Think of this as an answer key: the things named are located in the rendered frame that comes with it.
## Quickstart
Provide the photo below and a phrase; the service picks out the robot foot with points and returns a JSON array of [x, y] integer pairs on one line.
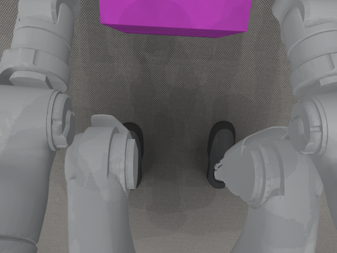
[[137, 134], [221, 138]]

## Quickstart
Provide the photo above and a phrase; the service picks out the robot left foot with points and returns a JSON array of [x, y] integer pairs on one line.
[[137, 134]]

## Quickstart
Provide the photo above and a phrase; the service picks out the right robot forearm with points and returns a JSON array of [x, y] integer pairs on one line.
[[309, 33]]

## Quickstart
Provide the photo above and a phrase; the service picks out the robot right foot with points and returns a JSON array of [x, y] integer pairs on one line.
[[221, 138]]

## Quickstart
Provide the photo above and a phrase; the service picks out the left robot forearm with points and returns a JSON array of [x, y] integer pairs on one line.
[[41, 45]]

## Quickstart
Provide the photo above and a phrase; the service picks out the carton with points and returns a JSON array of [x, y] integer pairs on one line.
[[195, 18]]

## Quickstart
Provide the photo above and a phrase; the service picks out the left robot upper arm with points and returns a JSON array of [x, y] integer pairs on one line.
[[34, 124]]

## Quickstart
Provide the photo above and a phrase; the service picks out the right robot upper arm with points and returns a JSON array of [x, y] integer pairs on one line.
[[313, 131]]

